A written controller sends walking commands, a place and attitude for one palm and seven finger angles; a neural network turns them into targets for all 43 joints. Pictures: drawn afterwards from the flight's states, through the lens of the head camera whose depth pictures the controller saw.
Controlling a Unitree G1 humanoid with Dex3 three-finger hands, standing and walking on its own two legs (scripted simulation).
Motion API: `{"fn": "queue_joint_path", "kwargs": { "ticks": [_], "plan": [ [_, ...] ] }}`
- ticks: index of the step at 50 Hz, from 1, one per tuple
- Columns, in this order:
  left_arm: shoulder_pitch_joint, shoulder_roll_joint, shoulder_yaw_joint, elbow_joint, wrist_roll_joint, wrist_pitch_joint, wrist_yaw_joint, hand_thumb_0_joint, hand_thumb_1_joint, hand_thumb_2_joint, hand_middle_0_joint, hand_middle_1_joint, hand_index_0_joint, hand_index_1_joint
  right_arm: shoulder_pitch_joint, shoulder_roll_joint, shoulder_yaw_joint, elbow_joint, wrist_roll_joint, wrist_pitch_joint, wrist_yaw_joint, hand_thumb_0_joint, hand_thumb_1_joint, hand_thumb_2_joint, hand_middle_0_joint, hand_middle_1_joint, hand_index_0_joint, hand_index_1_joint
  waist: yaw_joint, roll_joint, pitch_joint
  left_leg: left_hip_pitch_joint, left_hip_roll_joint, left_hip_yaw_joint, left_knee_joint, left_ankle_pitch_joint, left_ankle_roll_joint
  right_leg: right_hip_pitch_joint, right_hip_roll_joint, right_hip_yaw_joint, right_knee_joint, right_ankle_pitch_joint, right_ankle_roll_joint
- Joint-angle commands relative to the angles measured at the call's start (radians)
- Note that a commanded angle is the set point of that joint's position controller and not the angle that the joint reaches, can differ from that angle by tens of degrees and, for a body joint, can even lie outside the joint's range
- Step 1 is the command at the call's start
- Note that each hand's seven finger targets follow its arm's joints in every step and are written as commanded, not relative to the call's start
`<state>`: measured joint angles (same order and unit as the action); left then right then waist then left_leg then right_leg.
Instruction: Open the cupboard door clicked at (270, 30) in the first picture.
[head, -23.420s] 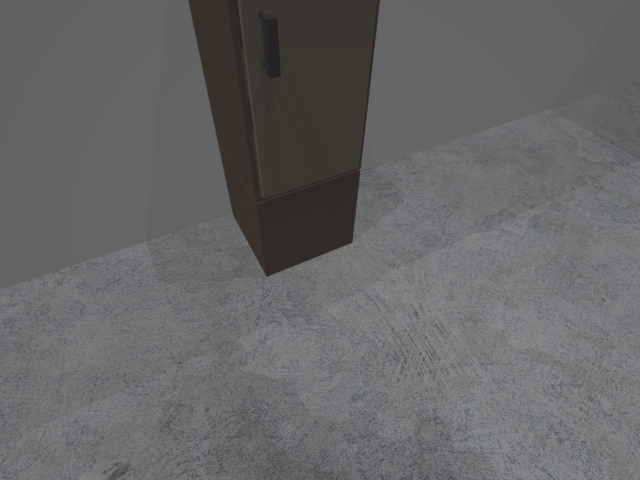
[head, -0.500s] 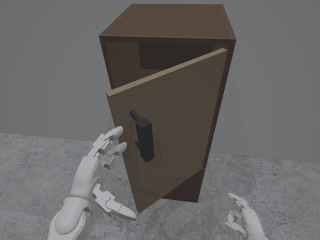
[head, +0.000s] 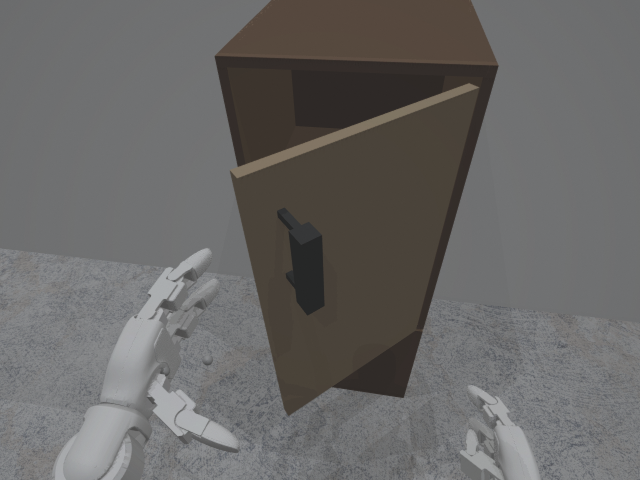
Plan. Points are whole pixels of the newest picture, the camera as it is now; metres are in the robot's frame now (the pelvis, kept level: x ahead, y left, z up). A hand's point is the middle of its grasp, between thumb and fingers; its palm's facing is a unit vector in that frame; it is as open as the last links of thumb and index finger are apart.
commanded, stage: draw the hand back to the body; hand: left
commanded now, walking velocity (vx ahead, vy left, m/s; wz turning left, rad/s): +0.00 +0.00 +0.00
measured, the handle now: (298, 260) +0.34 +0.06 +0.14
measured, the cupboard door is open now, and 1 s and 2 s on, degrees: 43 43 43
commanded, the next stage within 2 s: step back with the hand held close in 1.42 s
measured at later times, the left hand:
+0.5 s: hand (116, 360) +0.19 +0.21 +0.15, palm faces +0.22 -0.94 -0.25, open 15.3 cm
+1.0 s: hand (62, 329) +0.21 +0.27 +0.17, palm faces +0.41 -0.82 -0.40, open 9.6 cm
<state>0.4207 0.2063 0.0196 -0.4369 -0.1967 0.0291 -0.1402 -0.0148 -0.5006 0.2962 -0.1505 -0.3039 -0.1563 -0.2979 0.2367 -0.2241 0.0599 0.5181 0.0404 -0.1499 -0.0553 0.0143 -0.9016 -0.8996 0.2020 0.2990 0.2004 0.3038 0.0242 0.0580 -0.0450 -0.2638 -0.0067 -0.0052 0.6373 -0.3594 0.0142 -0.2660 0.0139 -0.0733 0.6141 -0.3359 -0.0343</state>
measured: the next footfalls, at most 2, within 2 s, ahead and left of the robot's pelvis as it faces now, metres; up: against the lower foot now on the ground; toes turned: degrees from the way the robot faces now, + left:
none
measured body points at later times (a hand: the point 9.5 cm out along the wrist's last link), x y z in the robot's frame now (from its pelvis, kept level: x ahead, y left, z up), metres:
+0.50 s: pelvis +0.00 +0.02 +0.01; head -0.03 +0.01 +0.46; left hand +0.17 +0.26 +0.17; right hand +0.20 -0.20 -0.05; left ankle -0.01 +0.11 -0.73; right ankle +0.00 -0.10 -0.73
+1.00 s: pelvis +0.01 +0.02 +0.02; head +0.00 +0.00 +0.47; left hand +0.18 +0.31 +0.19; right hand +0.19 -0.20 -0.07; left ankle -0.01 +0.11 -0.73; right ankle +0.00 -0.10 -0.73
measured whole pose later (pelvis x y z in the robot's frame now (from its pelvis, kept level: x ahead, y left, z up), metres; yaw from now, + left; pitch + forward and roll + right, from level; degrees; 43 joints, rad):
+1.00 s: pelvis +0.01 +0.02 +0.02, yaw -1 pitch -4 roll -1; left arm 0.48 0.34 0.30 -0.40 -0.05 -0.09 0.12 0.00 0.52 0.74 -0.19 -0.30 -0.20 -0.30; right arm 0.20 -0.22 0.03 0.62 0.01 -0.09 -0.07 0.01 -0.90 -0.90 0.20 0.30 0.20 0.30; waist 0.06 0.06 0.02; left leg -0.09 -0.02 0.02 0.43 -0.28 0.04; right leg -0.10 0.01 -0.04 0.40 -0.24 -0.01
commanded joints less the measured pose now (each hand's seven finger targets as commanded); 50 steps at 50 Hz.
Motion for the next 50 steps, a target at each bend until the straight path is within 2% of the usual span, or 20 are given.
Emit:
{"fn": "queue_joint_path", "kwargs": {
  "ticks": [1, 4, 5, 9, 14, 17, 18, 19, 20, 22, 24, 26, 28, 29, 30, 33, 34, 40, 43, 50],
  "plan": [
    [-0.088, 0.083, 0.094, -0.238, -0.037, -0.057, -0.007, 0.0, -0.5, 0.3, -0.15, -0.3, -0.15, -0.3, -0.145, -0.088, -0.029, -0.179, 0.0, -0.069, -0.004, 0.0, -0.9, -0.9, 0.2, 0.3, 0.2, 0.3, 0.018, -0.054, -0.098, 0.02, 0.001, -0.023, -0.099, 0.217, 0.016, 0.044, -0.011, 0.024, -0.114, 0.215, 0.016],
    [-0.096, 0.116, 0.123, -0.209, -0.049, -0.023, -0.032, 0.0, -0.5, 0.3, -0.15, -0.3, -0.15, -0.3, -0.153, -0.101, -0.03, -0.167, 0.006, -0.072, -0.008, 0.0, -0.9, -0.9, 0.2, 0.3, 0.2, 0.3, 0.017, -0.065, -0.06, 0.014, 0.005, -0.025, -0.101, 0.206, 0.016, 0.033, -0.009, 0.025, -0.13, 0.206, 0.017],
    [-0.112, 0.1, 0.106, -0.222, -0.051, -0.012, -0.042, 0.0, -0.5, 0.3, -0.15, -0.3, -0.15, -0.3, -0.158, -0.1, -0.028, -0.171, 0.007, -0.072, -0.009, 0.0, -0.9, -0.9, 0.2, 0.3, 0.2, 0.3, 0.013, -0.054, -0.051, 0.016, 0.003, -0.025, -0.106, 0.201, 0.018, 0.024, -0.01, 0.024, -0.133, 0.2, 0.018],
    [-0.111, 0.153, 0.174, -0.203, -0.065, 0.024, -0.053, 0.0, -0.5, 0.3, -0.15, -0.3, -0.15, -0.3, -0.164, -0.109, -0.028, -0.161, 0.009, -0.073, -0.017, 0.0, -0.9, -0.9, 0.2, 0.3, 0.2, 0.3, 0.021, -0.074, -0.03, 0.014, 0.005, -0.032, -0.116, 0.179, 0.018, 0.022, -0.009, 0.022, -0.148, 0.159, 0.018],
    [-0.106, 0.196, 0.251, -0.262, -0.092, 0.005, -0.065, 0.0, -0.43, 0.33, -0.153, -0.3, -0.153, -0.3, -0.16, -0.108, -0.031, -0.161, 0.008, -0.087, -0.017, 0.0, -0.9, -0.9, 0.2, 0.3, 0.2, 0.3, 0.032, -0.024, -0.091, 0.048, 0.002, -0.032, -0.116, 0.248, 0.011, 0.06, -0.006, 0.012, -0.133, 0.24, 0.012],
    [-0.118, 0.176, 0.235, -0.275, -0.107, -0.014, -0.088, 0.0, -0.325, 0.375, -0.156, -0.3, -0.156, -0.3, -0.155, -0.11, -0.029, -0.155, 0.014, -0.101, -0.016, 0.0, -0.9, -0.9, 0.2, 0.3, 0.2, 0.3, 0.018, -0.004, -0.083, 0.06, 0.001, -0.035, -0.123, 0.249, 0.007, 0.048, 0.001, 0.003, -0.135, 0.243, 0.013],
    [-0.132, 0.262, 0.229, -0.356, 0.053, -0.072, 0.068, 0.0, -0.29, 0.39, -0.158, -0.3, -0.158, -0.3, -0.166, -0.09, -0.033, -0.157, -0.013, -0.095, -0.026, 0.0, -0.9, -0.9, 0.2, 0.3, 0.2, 0.3, 0.046, 0.01, -0.006, 0.01, 0.007, -0.035, -0.159, 0.218, 0.006, 0.063, -0.007, 0.049, -0.183, 0.206, 0.007],
    [-0.062, 0.222, 0.226, -0.287, 0.072, -0.083, 0.138, 0.0, -0.255, 0.405, -0.159, -0.3, -0.159, -0.3, -0.149, -0.089, -0.035, -0.138, -0.022, -0.095, -0.03, 0.0, -0.9, -0.9, 0.2, 0.3, 0.2, 0.3, 0.033, -0.032, 0.054, 0.005, 0.013, -0.038, -0.169, 0.171, -0.001, 0.037, -0.012, 0.048, -0.213, 0.148, 0.004],
    [-0.02, 0.144, 0.163, -0.267, 0.076, -0.082, 0.157, 0.0, -0.22, 0.42, -0.16, -0.3, -0.16, -0.3, -0.153, -0.092, -0.035, -0.139, -0.025, -0.09, -0.024, 0.0, -0.9, -0.9, 0.2, 0.3, 0.2, 0.3, 0.022, -0.04, 0.067, 0.006, 0.014, -0.045, -0.184, 0.149, -0.002, 0.032, -0.013, 0.045, -0.21, 0.126, 0.004],
    [-0.005, 0.144, 0.153, -0.263, 0.104, -0.1, 0.191, 0.0, -0.15, 0.45, -0.162, -0.3, -0.162, -0.3, -0.149, -0.096, -0.039, -0.129, -0.026, -0.069, -0.018, 0.0, -0.9, -0.9, 0.2, 0.3, 0.2, 0.3, 0.021, -0.001, 0.045, 0.031, 0.021, -0.039, -0.199, 0.168, 0.0, 0.063, -0.014, 0.043, -0.204, 0.141, 0.004],
    [-0.011, 0.188, 0.189, -0.246, 0.124, -0.122, 0.223, 0.0, -0.08, 0.48, -0.165, -0.3, -0.165, -0.3, -0.146, -0.102, -0.046, -0.112, -0.032, -0.061, -0.02, 0.0, -0.9, -0.9, 0.2, 0.3, 0.2, 0.3, 0.025, 0.003, 0.033, 0.048, 0.024, -0.038, -0.215, 0.168, 0.0, 0.085, -0.017, 0.048, -0.217, 0.137, 0.001],
    [-0.025, 0.187, 0.19, -0.272, 0.14, -0.142, 0.241, 0.0, -0.01, 0.51, -0.168, -0.3, -0.168, -0.3, -0.151, -0.096, -0.048, -0.114, -0.035, -0.054, -0.021, 0.0, -0.9, -0.9, 0.2, 0.3, 0.2, 0.3, 0.025, 0.001, -0.005, 0.073, 0.024, -0.037, -0.229, 0.189, 0.001, 0.112, -0.018, 0.045, -0.216, 0.149, 0.002],
    [-0.038, 0.206, 0.209, -0.286, 0.147, -0.157, 0.256, 0.0, 0.06, 0.54, -0.17, -0.3, -0.17, -0.3, -0.156, -0.094, -0.05, -0.108, -0.038, -0.052, -0.023, 0.0, -0.9, -0.9, 0.2, 0.3, 0.2, 0.3, 0.026, 0.003, -0.03, 0.093, 0.024, -0.035, -0.24, 0.201, 0.002, 0.132, -0.019, 0.048, -0.222, 0.159, 0.002],
    [-0.029, 0.244, 0.246, -0.269, 0.152, -0.162, 0.267, 0.0, 0.095, 0.555, -0.171, -0.3, -0.171, -0.3, -0.154, -0.099, -0.051, -0.097, -0.039, -0.051, -0.026, 0.0, -0.9, -0.9, 0.2, 0.3, 0.2, 0.3, 0.032, -0.005, -0.028, 0.094, 0.028, -0.041, -0.247, 0.206, 0.0, 0.143, -0.018, 0.047, -0.226, 0.161, -0.001],
    [-0.027, 0.224, 0.238, -0.277, 0.149, -0.165, 0.267, 0.0, 0.13, 0.57, -0.173, -0.3, -0.173, -0.3, -0.163, -0.094, -0.05, -0.1, -0.04, -0.045, -0.026, 0.0, -0.9, -0.9, 0.2, 0.3, 0.2, 0.3, 0.031, -0.002, -0.024, 0.097, 0.027, -0.044, -0.257, 0.21, -0.001, 0.149, -0.018, 0.046, -0.229, 0.163, -0.001],
    [-0.033, 0.23, 0.258, -0.258, 0.152, -0.173, 0.277, 0.0, 0.235, 0.615, -0.176, -0.3, -0.176, -0.3, -0.166, -0.091, -0.051, -0.087, -0.039, -0.04, -0.026, 0.0, -0.9, -0.9, 0.2, 0.3, 0.2, 0.3, 0.031, -0.001, -0.011, 0.108, 0.029, -0.042, -0.267, 0.243, -0.004, 0.159, -0.016, 0.042, -0.234, 0.187, -0.001],
    [-0.03, 0.259, 0.285, -0.249, 0.155, -0.175, 0.281, 0.0, 0.27, 0.63, -0.178, -0.3, -0.178, -0.3, -0.168, -0.098, -0.055, -0.082, -0.038, -0.038, -0.027, 0.0, -0.9, -0.9, 0.2, 0.3, 0.2, 0.3, 0.037, -0.007, -0.015, 0.113, 0.032, -0.044, -0.267, 0.255, -0.006, 0.169, -0.015, 0.044, -0.237, 0.194, -0.002],
    [-0.007, 0.247, 0.316, -0.195, 0.148, -0.179, 0.277, 0.0, 0.48, 0.72, -0.185, -0.3, -0.185, -0.3, -0.172, -0.098, -0.062, -0.069, -0.036, -0.016, -0.019, 0.0, -0.9, -0.9, 0.2, 0.3, 0.2, 0.3, 0.039, 0.0, 0.014, 0.119, 0.036, -0.041, -0.284, 0.31, -0.014, 0.183, -0.012, 0.043, -0.243, 0.234, -0.001],
    [0.007, 0.269, 0.356, -0.176, 0.142, -0.18, 0.276, 0.0, 0.585, 0.765, -0.189, -0.3, -0.189, -0.3, -0.172, -0.098, -0.068, -0.066, -0.035, -0.005, -0.017, 0.0, -0.9, -0.9, 0.2, 0.3, 0.2, 0.3, 0.043, -0.041, -0.003, 0.133, 0.036, -0.03, -0.276, 0.35, -0.011, 0.193, -0.01, 0.044, -0.245, 0.272, 0.003],
    [-0.036, 0.328, 0.435, -0.18, 0.137, -0.188, 0.282, 0.0, 0.83, 0.87, -0.198, -0.3, -0.198, -0.3, -0.17, -0.099, -0.077, -0.055, -0.033, 0.004, -0.022, 0.0, -0.9, -0.9, 0.2, 0.3, 0.2, 0.3, 0.045, 0.02, -0.02, 0.158, 0.032, -0.017, -0.268, 0.399, -0.012, 0.21, -0.014, 0.055, -0.257, 0.32, 0.002]
  ]
}}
